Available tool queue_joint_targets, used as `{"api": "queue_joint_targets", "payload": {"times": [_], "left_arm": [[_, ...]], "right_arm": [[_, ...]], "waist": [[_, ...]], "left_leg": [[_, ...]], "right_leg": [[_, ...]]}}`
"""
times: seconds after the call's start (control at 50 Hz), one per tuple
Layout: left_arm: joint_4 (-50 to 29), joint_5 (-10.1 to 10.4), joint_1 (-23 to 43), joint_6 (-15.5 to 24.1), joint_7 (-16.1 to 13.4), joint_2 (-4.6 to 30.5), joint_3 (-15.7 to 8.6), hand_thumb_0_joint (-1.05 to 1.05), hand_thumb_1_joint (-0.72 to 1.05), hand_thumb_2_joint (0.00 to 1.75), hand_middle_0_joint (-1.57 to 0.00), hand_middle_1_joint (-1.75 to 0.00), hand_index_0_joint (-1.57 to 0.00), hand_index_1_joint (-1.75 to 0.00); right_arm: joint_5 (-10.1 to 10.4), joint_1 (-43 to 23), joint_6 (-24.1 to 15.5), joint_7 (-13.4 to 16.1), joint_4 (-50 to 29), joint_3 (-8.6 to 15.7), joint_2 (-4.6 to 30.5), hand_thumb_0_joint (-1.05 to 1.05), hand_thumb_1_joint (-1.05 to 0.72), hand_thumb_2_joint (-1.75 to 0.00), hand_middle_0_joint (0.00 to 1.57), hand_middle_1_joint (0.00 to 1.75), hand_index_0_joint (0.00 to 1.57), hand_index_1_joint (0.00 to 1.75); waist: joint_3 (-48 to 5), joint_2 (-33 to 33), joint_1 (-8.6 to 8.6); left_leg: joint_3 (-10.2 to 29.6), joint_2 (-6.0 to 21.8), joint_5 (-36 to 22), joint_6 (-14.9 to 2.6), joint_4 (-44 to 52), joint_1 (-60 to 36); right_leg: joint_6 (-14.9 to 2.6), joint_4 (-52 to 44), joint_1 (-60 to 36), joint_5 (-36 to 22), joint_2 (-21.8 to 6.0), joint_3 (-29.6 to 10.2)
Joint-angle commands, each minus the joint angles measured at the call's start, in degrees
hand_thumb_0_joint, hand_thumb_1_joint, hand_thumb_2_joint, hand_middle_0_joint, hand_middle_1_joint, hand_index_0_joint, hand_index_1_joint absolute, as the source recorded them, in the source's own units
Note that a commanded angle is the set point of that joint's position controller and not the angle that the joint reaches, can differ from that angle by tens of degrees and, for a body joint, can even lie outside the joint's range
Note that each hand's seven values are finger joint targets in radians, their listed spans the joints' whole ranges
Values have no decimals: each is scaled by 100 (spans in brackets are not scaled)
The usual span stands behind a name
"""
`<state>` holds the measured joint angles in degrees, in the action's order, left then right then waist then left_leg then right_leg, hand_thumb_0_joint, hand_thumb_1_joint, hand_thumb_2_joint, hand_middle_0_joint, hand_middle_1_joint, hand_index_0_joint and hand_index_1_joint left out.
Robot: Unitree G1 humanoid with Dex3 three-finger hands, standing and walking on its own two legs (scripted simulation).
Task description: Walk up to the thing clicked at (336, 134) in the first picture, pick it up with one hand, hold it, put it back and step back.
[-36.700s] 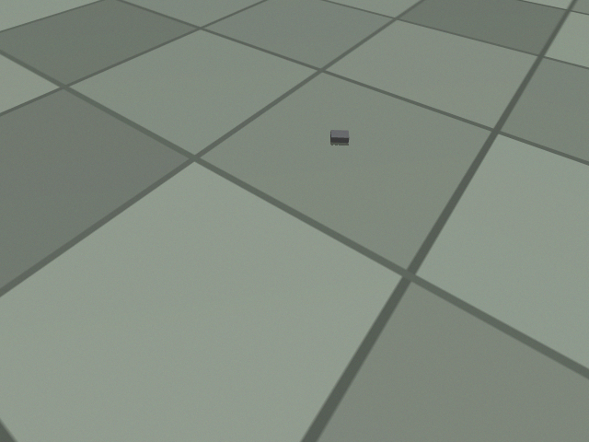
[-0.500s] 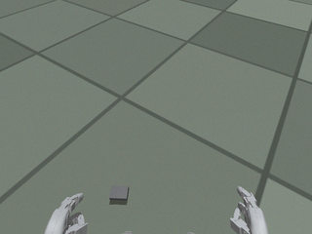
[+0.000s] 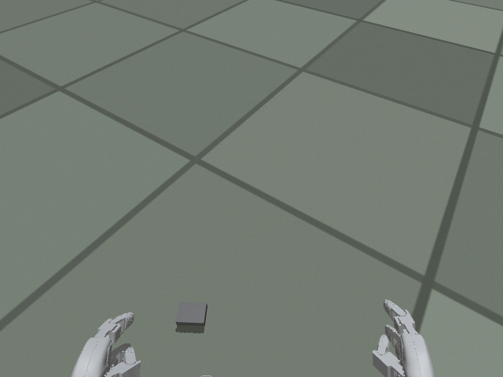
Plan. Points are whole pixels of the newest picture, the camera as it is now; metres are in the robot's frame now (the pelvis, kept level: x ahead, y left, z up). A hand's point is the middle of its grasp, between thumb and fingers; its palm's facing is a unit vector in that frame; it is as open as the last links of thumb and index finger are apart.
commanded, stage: stand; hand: left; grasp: from above
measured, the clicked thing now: (192, 313) +0.46 +0.21 -0.70
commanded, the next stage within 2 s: none
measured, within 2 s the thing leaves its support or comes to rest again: neither
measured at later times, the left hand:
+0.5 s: hand out of the picture +0.05 +0.25 -0.11, palm faces +0.05 -0.94 -0.33, open 7.4 cm
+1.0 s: hand out of the picture +0.01 +0.24 -0.09, palm faces +0.04 -0.94 -0.35, open 7.4 cm
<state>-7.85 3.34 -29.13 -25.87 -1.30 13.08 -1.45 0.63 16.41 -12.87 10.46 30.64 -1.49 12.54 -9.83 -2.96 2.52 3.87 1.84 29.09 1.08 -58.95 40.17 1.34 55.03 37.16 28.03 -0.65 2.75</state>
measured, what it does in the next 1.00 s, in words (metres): rises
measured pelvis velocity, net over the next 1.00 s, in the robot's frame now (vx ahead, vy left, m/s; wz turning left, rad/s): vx -0.02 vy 0.00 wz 0.02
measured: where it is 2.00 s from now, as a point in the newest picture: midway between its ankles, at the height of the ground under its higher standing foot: outside the picture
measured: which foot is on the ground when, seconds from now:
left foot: down 0.00-1.00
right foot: down 0.00-1.00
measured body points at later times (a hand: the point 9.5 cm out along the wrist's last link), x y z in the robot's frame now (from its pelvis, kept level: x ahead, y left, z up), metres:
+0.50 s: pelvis -0.01 +0.01 +0.05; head -0.01 +0.01 +0.50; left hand +0.05 +0.30 -0.08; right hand +0.07 -0.27 -0.08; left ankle +0.00 +0.13 -0.68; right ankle -0.01 -0.14 -0.68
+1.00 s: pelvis -0.02 +0.00 +0.07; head -0.02 -0.01 +0.52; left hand +0.01 +0.29 -0.07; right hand +0.05 -0.28 -0.08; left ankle +0.00 +0.13 -0.68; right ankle -0.01 -0.14 -0.68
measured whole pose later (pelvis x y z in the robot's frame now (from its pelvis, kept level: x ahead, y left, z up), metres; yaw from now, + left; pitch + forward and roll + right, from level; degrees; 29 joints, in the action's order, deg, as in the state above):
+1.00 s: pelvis -0.02 +0.00 +0.07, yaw +1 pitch -4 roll +0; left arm 63.9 -1.7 -10.6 -0.2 -1.6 17.2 -1.6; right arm -1.2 9.0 0.8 0.8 63.5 2.2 17.2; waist 4.0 -1.3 -0.5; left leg 2.9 0.1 11.0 0.7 -23.6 8.3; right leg 1.6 22.6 6.5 11.7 -2.5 2.7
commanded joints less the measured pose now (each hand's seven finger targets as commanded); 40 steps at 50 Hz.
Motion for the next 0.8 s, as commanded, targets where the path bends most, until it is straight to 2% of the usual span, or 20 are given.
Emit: {"api": "queue_joint_targets", "payload": {"times": [0.0,0.02,0.04,0.08,0.12,0.16,0.18,0.22,0.24,0.32,0.38,0.44,0.46,0.48,0.54,0.6,0.66,0.7,0.76,0.78], "left_arm": [[1891,-745,1325,1843,-221,1175,-501,0,90,90,-20,-30,-20,-30],[2136,-769,1296,2023,-197,1244,-499,0,90,90,-20,-30,-20,-30],[2269,-765,1348,2132,-159,1221,-429,0,90,90,-20,-30,-20,-30],[2750,-701,1498,2302,-115,1218,-365,0,90,90,-20,-30,-20,-30],[3199,-632,1582,2334,-104,1195,-410,0,90,90,-20,-30,-20,-30],[3619,-610,1735,2409,-122,1205,-410,0,90,90,-20,-30,-20,-30],[3838,-619,1717,2464,-130,1203,-401,0,90,90,-20,-30,-20,-30],[4146,-645,1927,2556,-130,1267,-422,0,90,90,-20,-30,-20,-30],[4301,-631,1953,2586,-134,1260,-426,0,90,90,-20,-30,-20,-30],[4928,-589,1873,2622,-133,1212,-396,0,90,90,-20,-30,-20,-30],[5325,-555,1832,2649,-135,1253,-384,0,90,90,-20,-30,-20,-30],[5702,-540,1776,2622,-140,1233,-339,0,90,90,-20,-30,-20,-30],[5805,-533,1828,2640,-134,1283,-339,0,90,90,-20,-30,-20,-30],[5892,-521,1840,2640,-124,1299,-330,0,90,90,-20,-30,-20,-30],[6156,-518,1843,2635,-123,1300,-309,0,90,90,-20,-30,-20,-30],[6371,-534,1885,2636,-106,1342,-283,0,90,90,-20,-30,-20,-30],[6528,-546,1900,2660,-100,1335,-253,0,90,90,-20,-30,-20,-30],[6607,-539,1931,2657,-93,1372,-252,0,90,90,-20,-30,-20,-30],[6682,-529,1977,2684,-91,1406,-251,0,90,90,-20,-30,-20,-30],[6719,-530,2012,2676,-91,1400,-242,0,90,90,-20,-30,-20,-30]], "right_arm": [[-743,-744,497,-460,555,598,1390,0,-90,-90,20,30,20,30],[-745,-679,591,-561,495,585,1417,0,-90,-90,20,30,20,30],[-746,-649,658,-633,498,600,1418,0,-90,-90,20,30,20,30],[-456,-660,704,-814,733,571,1242,0,-90,-90,20,30,20,30],[-356,-779,756,-897,871,616,1260,0,-90,-90,20,30,20,30],[-345,-778,825,-939,1066,654,1248,0,-90,-90,20,30,20,30],[-338,-861,857,-956,1139,672,1228,0,-90,-90,20,30,20,30],[-365,-768,937,-953,1306,658,1213,0,-90,-90,20,30,20,30],[-357,-767,952,-955,1386,673,1236,0,-90,-90,20,30,20,30],[-359,-796,1006,-938,1696,681,1327,0,-90,-90,20,30,20,30],[-324,-736,1018,-890,1944,664,1348,0,-90,-90,20,30,20,30],[-291,-838,1072,-864,2143,664,1428,0,-90,-90,20,30,20,30],[-280,-789,1087,-858,2208,653,1421,0,-90,-90,20,30,20,30],[-264,-776,1107,-853,2282,644,1435,0,-90,-90,20,30,20,30],[-241,-826,1111,-843,2434,637,1470,0,-90,-90,20,30,20,30],[-226,-889,1141,-854,2564,625,1453,0,-90,-90,20,30,20,30],[-214,-905,1159,-873,2675,624,1458,0,-90,-90,20,30,20,30],[-216,-885,1187,-883,2742,623,1459,0,-90,-90,20,30,20,30],[-203,-911,1172,-894,2801,611,1440,0,-90,-90,20,30,20,30],[-207,-920,1182,-901,2827,592,1434,0,-90,-90,20,30,20,30]], "waist": [[478,544,-413],[345,630,-365],[530,436,-299],[349,172,-407],[194,416,-427],[367,389,-430],[246,484,-434],[448,672,-340],[360,606,-329],[745,190,-402],[681,179,-384],[984,49,-418],[984,114,-368],[1064,105,-343],[1057,39,-375],[1349,160,-359],[1309,190,-346],[1421,223,-335],[1222,256,-314],[1378,221,-311]], "left_leg": [[-54,-20,-2286,-480,1496,-928],[-35,-21,-2302,-506,1516,-1129],[83,-27,-2273,-472,1616,-1184],[124,-44,-2062,-461,1879,-1543],[38,-60,-2215,-403,1828,-1835],[139,-44,-1866,-412,2050,-1842],[59,-82,-2041,-425,1919,-2013],[46,-106,-1738,-425,2126,-2005],[78,-71,-1907,-449,2162,-2190],[427,133,-1864,-490,2746,-2238],[434,197,-2545,-438,2900,-2625],[571,285,-2066,-414,3337,-2588],[508,259,-2182,-390,3353,-2564],[517,262,-1893,-370,3508,-2590],[550,312,-2011,-343,3714,-2761],[549,281,-1510,-274,3979,-2703],[499,272,-1674,-261,3994,-2832],[498,257,-1339,-250,4106,-2751],[452,286,-1717,-256,4063,-3070],[486,294,-1547,-240,4141,-2921]], "right_leg": [[-499,-1241,-1514,-1080,-372,-599],[-564,-1225,-1486,-1141,-422,-737],[-541,-1265,-1293,-1277,-293,-608],[-444,-1268,-1708,-1483,-392,-572],[-420,-1448,-1707,-1575,-462,-622],[-340,-1721,-1746,-1329,-470,-627],[-353,-1878,-1897,-1594,-550,-684],[-329,-2116,-1900,-1353,-596,-743],[-329,-2137,-1997,-1572,-612,-738],[-254,-2271,-2168,-1529,-458,-474],[-257,-2381,-2369,-2009,-483,-452],[-222,-2727,-2496,-1634,-444,-396],[-234,-2839,-2686,-1801,-508,-446],[-217,-2929,-2655,-1658,-480,-440],[-205,-3079,-2870,-1743,-503,-410],[-182,-3318,-2810,-1407,-493,-414],[-171,-3483,-2890,-1446,-528,-404],[-151,-3584,-2873,-1188,-509,-426],[-164,-3636,-2888,-1501,-578,-455],[-144,-3663,-2870,-1380,-548,-439]]}}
